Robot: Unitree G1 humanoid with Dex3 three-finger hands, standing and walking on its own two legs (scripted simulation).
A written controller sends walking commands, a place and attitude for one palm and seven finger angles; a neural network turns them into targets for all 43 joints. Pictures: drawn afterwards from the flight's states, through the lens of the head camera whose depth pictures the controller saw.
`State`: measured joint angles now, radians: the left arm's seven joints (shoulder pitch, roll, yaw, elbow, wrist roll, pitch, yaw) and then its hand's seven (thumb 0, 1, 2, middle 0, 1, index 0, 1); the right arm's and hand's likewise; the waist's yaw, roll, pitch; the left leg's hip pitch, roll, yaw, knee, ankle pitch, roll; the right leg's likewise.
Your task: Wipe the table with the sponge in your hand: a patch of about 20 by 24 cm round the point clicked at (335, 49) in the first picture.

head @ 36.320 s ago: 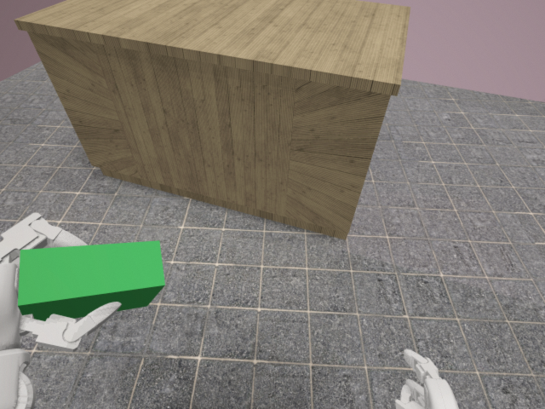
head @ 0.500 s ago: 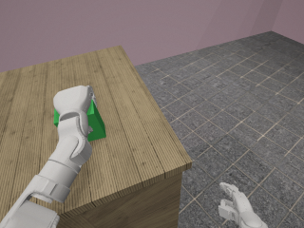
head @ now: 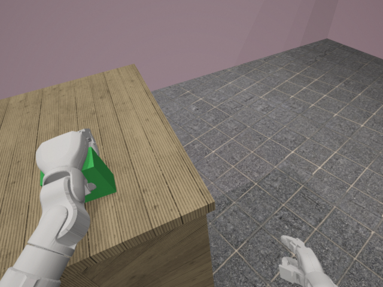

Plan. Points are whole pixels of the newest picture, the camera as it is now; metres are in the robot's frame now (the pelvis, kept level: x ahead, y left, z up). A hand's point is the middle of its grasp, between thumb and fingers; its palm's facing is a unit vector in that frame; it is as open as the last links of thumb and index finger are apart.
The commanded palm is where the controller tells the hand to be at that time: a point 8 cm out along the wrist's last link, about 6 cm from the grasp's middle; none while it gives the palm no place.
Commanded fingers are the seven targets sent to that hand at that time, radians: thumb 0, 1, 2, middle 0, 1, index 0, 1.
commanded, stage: wipe back along the middle lane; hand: left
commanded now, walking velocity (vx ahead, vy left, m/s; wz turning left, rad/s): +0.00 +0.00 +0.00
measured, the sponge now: (86, 183) +0.29 +0.29 +0.08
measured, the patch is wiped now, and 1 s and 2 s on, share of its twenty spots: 0.50 0.60 0.60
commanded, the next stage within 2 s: slide across to the third lane in 0.50 s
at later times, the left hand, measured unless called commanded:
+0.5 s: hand (79, 187) +0.24 +0.25 +0.14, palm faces +0.16 -0.07 -0.98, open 9.3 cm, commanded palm +0.19 +0.25 +0.16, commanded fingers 0.00 0.10 1.30 -1.20 -1.60 -1.20 -1.60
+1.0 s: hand (90, 185) +0.25 +0.23 +0.14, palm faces +0.11 -0.07 -0.99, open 9.3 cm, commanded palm +0.21 +0.20 +0.19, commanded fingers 0.00 0.10 1.30 -1.20 -1.60 -1.20 -1.60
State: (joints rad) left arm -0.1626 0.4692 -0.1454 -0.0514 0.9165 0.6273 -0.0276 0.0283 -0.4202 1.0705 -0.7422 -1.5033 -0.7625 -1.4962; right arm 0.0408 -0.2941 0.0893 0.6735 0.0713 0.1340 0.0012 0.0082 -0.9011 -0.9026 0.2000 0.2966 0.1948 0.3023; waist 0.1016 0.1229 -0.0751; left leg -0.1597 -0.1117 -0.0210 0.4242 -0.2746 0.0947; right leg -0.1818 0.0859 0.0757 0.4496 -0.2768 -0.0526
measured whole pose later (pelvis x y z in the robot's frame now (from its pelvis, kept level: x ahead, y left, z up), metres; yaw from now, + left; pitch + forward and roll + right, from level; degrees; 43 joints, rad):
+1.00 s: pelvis -0.02 -0.04 +0.00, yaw +1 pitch -2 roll +1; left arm -0.12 0.49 -0.19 -0.14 0.90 0.69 -0.09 0.03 -0.45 1.07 -0.78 -1.47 -0.81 -1.45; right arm 0.01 -0.30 0.07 0.68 0.06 0.11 -0.06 0.01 -0.90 -0.90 0.20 0.30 0.19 0.30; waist 0.11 0.12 -0.05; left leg -0.17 -0.09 -0.04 0.47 -0.27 0.05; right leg -0.19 0.11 0.04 0.51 -0.28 -0.10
